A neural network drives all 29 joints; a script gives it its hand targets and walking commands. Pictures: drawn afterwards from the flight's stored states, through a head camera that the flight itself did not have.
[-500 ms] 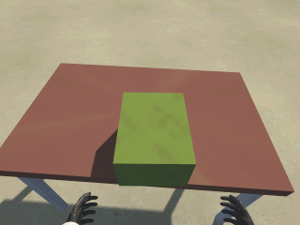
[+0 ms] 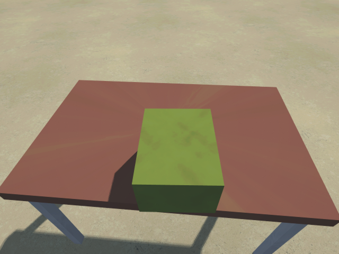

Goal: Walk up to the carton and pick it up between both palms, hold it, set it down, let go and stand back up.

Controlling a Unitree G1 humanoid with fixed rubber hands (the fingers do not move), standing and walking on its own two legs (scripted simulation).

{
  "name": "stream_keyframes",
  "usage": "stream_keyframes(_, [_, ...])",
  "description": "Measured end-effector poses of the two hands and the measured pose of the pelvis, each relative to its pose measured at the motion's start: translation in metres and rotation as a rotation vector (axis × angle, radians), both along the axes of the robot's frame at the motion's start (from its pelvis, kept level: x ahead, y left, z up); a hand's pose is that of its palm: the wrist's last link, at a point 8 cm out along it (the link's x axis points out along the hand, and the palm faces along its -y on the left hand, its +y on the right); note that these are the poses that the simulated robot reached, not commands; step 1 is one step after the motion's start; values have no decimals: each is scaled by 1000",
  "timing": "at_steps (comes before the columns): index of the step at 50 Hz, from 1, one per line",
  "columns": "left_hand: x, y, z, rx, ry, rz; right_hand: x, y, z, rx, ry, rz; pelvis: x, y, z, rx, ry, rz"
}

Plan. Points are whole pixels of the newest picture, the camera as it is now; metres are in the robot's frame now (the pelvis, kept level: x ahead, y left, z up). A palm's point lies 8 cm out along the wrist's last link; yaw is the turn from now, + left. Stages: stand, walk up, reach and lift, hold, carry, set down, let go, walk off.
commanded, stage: stand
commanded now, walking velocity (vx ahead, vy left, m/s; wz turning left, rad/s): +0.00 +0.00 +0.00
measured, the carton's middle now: (177, 156) +0.43 +0.02 -0.06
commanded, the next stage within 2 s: none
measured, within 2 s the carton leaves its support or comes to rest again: neither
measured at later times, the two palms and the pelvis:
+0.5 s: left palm out of the picture -0.04 +0.21 -0.14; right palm out of the picture -0.05 -0.21 -0.14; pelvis -0.01 +0.00 +0.00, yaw +0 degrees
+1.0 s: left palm out of the picture -0.03 +0.20 -0.14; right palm out of the picture -0.04 -0.19 -0.15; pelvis +0.00 +0.00 +0.00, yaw +0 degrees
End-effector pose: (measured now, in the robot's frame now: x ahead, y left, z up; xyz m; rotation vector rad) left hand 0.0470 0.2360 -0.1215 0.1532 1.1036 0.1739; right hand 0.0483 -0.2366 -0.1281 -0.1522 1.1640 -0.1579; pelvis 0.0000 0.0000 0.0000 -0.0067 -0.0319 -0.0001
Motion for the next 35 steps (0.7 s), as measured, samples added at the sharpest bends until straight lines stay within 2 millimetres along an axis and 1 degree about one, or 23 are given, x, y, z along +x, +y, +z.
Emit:
stream_keyframes(6, [-29,-8,-8,-21,80,30,-20,0,-2,0,43,-35,-3,0,3,1,-2,-6])
stream_keyframes(12, [-52,-12,-13,-28,152,48,-48,5,-6,10,119,-61,-5,-1,4,0,-7,-7])
stream_keyframes(18, [-70,-18,-17,-42,221,58,-76,15,-10,29,202,-79,-7,-1,5,-2,-9,-2])
stream_keyframes(23, [-80,-26,-19,-62,262,67,-93,24,-13,45,263,-86,-7,0,5,-1,-6,-1])
stream_keyframes(28, [-88,-33,-21,-81,300,72,-100,31,-13,55,294,-91,-6,0,5,-2,-4,-4])
stream_keyframes(35, [-88,-40,-23,-95,326,67,-93,39,-16,66,297,-91,-4,2,4,0,-1,-4])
